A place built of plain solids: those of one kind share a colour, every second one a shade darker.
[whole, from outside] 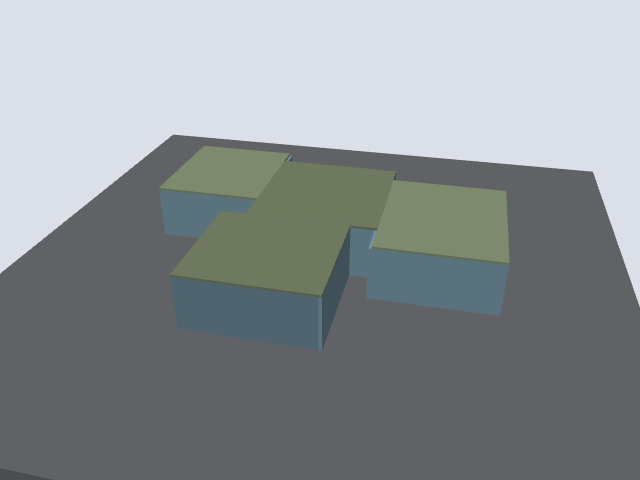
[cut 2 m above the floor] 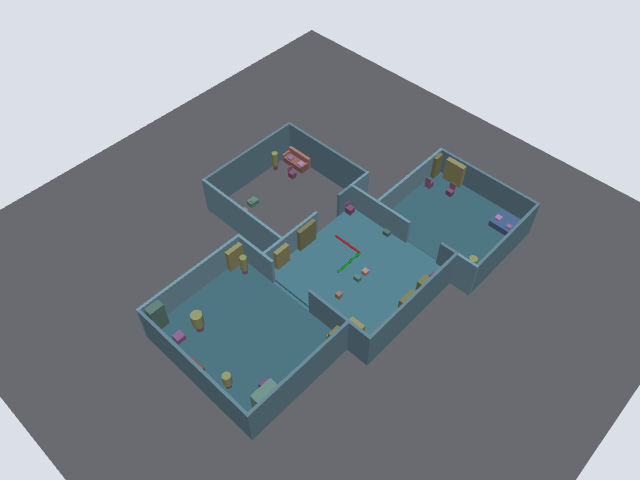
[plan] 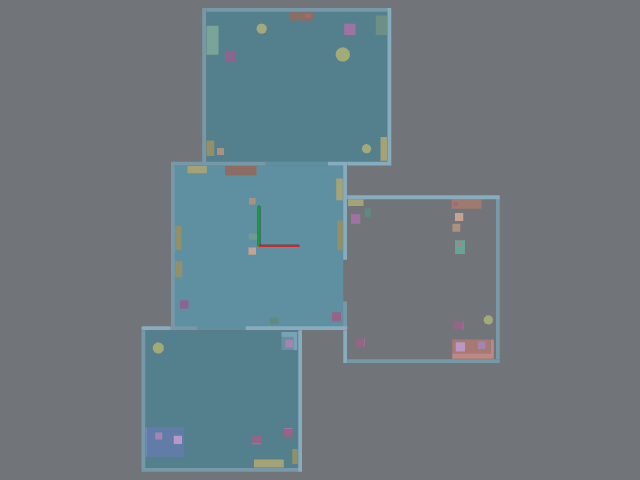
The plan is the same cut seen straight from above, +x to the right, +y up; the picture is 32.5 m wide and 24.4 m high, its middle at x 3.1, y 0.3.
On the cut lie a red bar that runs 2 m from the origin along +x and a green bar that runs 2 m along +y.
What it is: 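A storey of a house; a hub and three side rooms behind broad openings; the side rooms' floors lie 0.98 m, 0.164 m and not at all below the hub's; a bare drop, one riser, a flush line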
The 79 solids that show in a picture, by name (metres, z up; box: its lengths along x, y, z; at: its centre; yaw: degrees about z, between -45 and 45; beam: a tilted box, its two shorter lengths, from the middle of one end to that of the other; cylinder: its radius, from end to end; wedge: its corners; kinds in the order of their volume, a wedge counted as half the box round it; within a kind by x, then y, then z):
{
 "floor_1": {"box": [2.49, 0.2, 1.03], "at": [-1.92, -4.18, 0.47]},
 "floor_2": {"box": [7.77, 7.0, 1.03], "at": [-1.89, -7.78, 0.47]},
 "floor_3": {"box": [8.56, 8.16, 1.03], "at": [0.0, 0.0, 0.47]},
 "floor_4": {"box": [3.17, 0.2, 0.87], "at": [1.92, 4.18, 0.38]},
 "floor_5": {"box": [9.22, 7.61, 0.87], "at": [1.92, 8.09, 0.38]},
 "wall_1": {"box": [0.2, 7.2, 3.6], "at": [-5.88, -7.88, 1.75]},
 "wall_2": {"box": [1.5, 0.2, 3.6], "at": [-5.23, -4.18, 1.75]},
 "wall_3": {"box": [0.2, 8.16, 3.6], "at": [-4.38, 0.0, 1.75]},
 "wall_4": {"box": [1.31, 0.2, 3.6], "at": [-3.82, -4.18, 1.75]},
 "wall_5": {"box": [0.2, 7.81, 3.6], "at": [-2.79, 8.19, 1.75]},
 "wall_6": {"box": [4.81, 0.2, 3.6], "at": [-2.07, 4.18, 1.75]},
 "wall_7": {"box": [7.77, 0.2, 3.6], "at": [-1.89, -11.39, 1.75]},
 "wall_8": {"box": [5.16, 0.2, 3.6], "at": [1.9, -4.18, 1.75]},
 "wall_9": {"box": [9.22, 0.2, 3.6], "at": [1.92, 12.0, 1.75]},
 "wall_10": {"box": [0.2, 7.2, 3.6], "at": [2.09, -7.88, 1.75]},
 "wall_11": {"box": [0.97, 0.2, 3.6], "at": [3.99, 4.18, 1.75]},
 "wall_12": {"box": [0.2, 1.67, 3.6], "at": [4.38, -5.12, 1.75]},
 "wall_13": {"box": [0.2, 1.26, 3.6], "at": [4.38, -3.45, 1.75]},
 "wall_14": {"box": [0.2, 4.79, 3.6], "at": [4.38, 1.69, 1.75]},
 "wall_15": {"box": [2.25, 0.2, 3.6], "at": [5.6, 4.18, 1.75]},
 "wall_16": {"box": [0.2, 7.81, 3.6], "at": [6.63, 8.19, 1.75]},
 "wall_17": {"box": [7.76, 0.2, 3.6], "at": [8.36, -5.85, 1.75]},
 "wall_18": {"box": [7.76, 0.2, 3.6], "at": [8.36, 2.48, 1.75]},
 "wall_19": {"box": [0.2, 8.13, 3.6], "at": [12.14, -1.69, 1.75]},
 "roof_1": {"box": [8.17, 7.2, 0.16], "at": [-1.89, -7.88, 3.63]},
 "roof_2": {"box": [8.96, 8.56, 0.16], "at": [0.0, 0.0, 3.63]},
 "roof_3": {"box": [9.62, 7.81, 0.16], "at": [1.92, 8.19, 3.63]},
 "roof_4": {"box": [7.76, 8.53, 0.16], "at": [8.36, -1.69, 3.63]},
 "case_1": {"box": [0.32, 1.2, 1.86], "at": [-4.1, 0.41, 1.91]},
 "case_2": {"box": [0.36, 0.83, 1.91], "at": [-4.08, -1.2, 1.94]},
 "case_3": {"box": [0.98, 0.37, 1.82], "at": [-3.15, 3.88, 1.89]},
 "case_4": {"box": [0.39, 0.79, 1.63], "at": [-2.47, 4.97, 1.63]},
 "case_5": {"box": [1.5, 0.41, 1.84], "at": [0.5, -11.06, 1.9]},
 "case_6": {"box": [0.28, 0.76, 1.92], "at": [1.83, -10.7, 1.94]},
 "case_7": {"box": [0.33, 1.11, 1.58], "at": [4.09, 2.87, 1.77]},
 "case_8": {"box": [0.28, 1.52, 1.83], "at": [4.12, 0.54, 1.89]},
 "case_9": {"box": [0.78, 0.33, 1.6], "at": [4.92, 2.19, 0.75]},
 "case_10": {"box": [0.34, 1.22, 1.71], "at": [6.34, 4.93, 1.67]},
 "wardrobe_1": {"box": [0.61, 1.47, 2.06], "at": [-2.36, 10.45, 1.85]},
 "wardrobe_2": {"box": [0.57, 0.99, 1.98], "at": [6.22, 11.21, 1.81]},
 "sideboard_1": {"box": [1.61, 0.49, 0.75], "at": [-0.93, 3.82, 1.36]},
 "sideboard_2": {"box": [1.18, 0.42, 0.89], "at": [2.17, 11.67, 1.26]},
 "sideboard_3": {"box": [1.52, 0.47, 0.83], "at": [10.55, 2.12, 0.37]},
 "bed_1": {"box": [1.9, 1.49, 0.48], "at": [-4.75, -9.97, 1.22]},
 "sofa_1": {"box": [0.15, 0.72, 0.69], "at": [9.89, -5.12, 0.3]},
 "sofa_2": {"box": [2.11, 0.25, 0.99], "at": [10.88, -5.61, 0.45]},
 "sofa_3": {"box": [1.82, 0.72, 0.5], "at": [10.88, -5.12, 0.2]},
 "sofa_4": {"box": [0.15, 0.72, 0.69], "at": [11.86, -5.12, 0.3]},
 "bush_1": {"cylinder": 0.28, "from": [-5.12, -5.19, 1.49], "to": [-5.12, -5.19, 2.14]},
 "bush_2": {"cylinder": 0.26, "from": [0.13, 11.04, 1.22], "to": [0.13, 11.04, 2.06]},
 "bush_3": {"cylinder": 0.36, "from": [4.26, 9.73, 1.36], "to": [4.26, 9.73, 2.37]},
 "bush_4": {"cylinder": 0.24, "from": [5.47, 4.94, 1.19], "to": [5.47, 4.94, 2.38]},
 "bush_5": {"cylinder": 0.23, "from": [11.66, -3.76, 0.49], "to": [11.66, -3.76, 1.62]},
 "chair_1": {"box": [0.46, 0.39, 0.41], "at": [-0.11, -9.84, 1.18]},
 "chair_2": {"box": [0.45, 0.4, 0.43], "at": [1.48, -9.51, 1.2]},
 "chair_3": {"box": [0.45, 0.05, 0.91], "at": [1.48, -9.29, 1.44]},
 "chair_4": {"box": [0.47, 0.47, 0.46], "at": [3.94, -3.61, 1.21]},
 "chair_5": {"box": [0.42, 0.42, 0.5], "at": [5.13, -4.92, 0.2]},
 "chair_6": {"box": [0.45, 0.42, 0.49], "at": [10.13, -4.05, 0.2]},
 "pouf_1": {"box": [0.44, 0.43, 0.36], "at": [-3.8, -2.97, 1.16]},
 "pouf_2": {"box": [0.56, 0.56, 0.43], "at": [-1.46, 9.64, 1.03]},
 "pouf_3": {"box": [0.58, 0.58, 0.4], "at": [4.61, 11.01, 1.01]},
 "pouf_4": {"box": [0.48, 0.48, 0.48], "at": [4.91, 1.37, 0.19]},
 "armchair_1": {"box": [0.44, 0.68, 0.46], "at": [1.54, -4.95, 1.21]},
 "armchair_2": {"box": [0.8, 0.24, 0.77], "at": [1.54, -4.5, 1.36]},
 "basket_1": {"box": [0.36, 0.36, 0.39], "at": [-1.96, 4.8, 1.01]},
 "basket_2": {"box": [0.38, 0.38, 0.33], "at": [-0.35, -0.26, 1.14]},
 "basket_3": {"box": [0.34, 0.34, 0.37], "at": [-0.34, 2.27, 1.17]},
 "basket_4": {"box": [0.41, 0.41, 0.34], "at": [10.03, 0.92, 0.12]},
 "basket_5": {"box": [0.41, 0.41, 0.36], "at": [10.17, 1.47, 0.13]},
 "lowtable_1": {"box": [0.51, 0.7, 0.43], "at": [10.22, -0.06, 0.16]},
 "toybox_1": {"box": [0.44, 0.31, 0.34], "at": [-0.31, 0.46, 1.15]},
 "toybox_2": {"box": [0.46, 0.35, 0.28], "at": [0.78, -3.81, 1.12]},
 "toybox_3": {"box": [0.31, 0.43, 0.34], "at": [5.52, 1.7, 0.12]},
 "cushion_1": {"box": [0.36, 0.36, 0.11], "at": [-5.1, -9.66, 1.51]},
 "cushion_2": {"box": [0.42, 0.42, 0.1], "at": [-4.12, -9.86, 1.51]},
 "cushion_3": {"box": [0.38, 0.38, 0.14], "at": [1.54, -4.98, 1.51]},
 "cushion_4": {"box": [0.47, 0.47, 0.13], "at": [10.24, -5.13, 0.52]},
 "cushion_5": {"box": [0.38, 0.38, 0.11], "at": [11.31, -5.05, 0.5]}
}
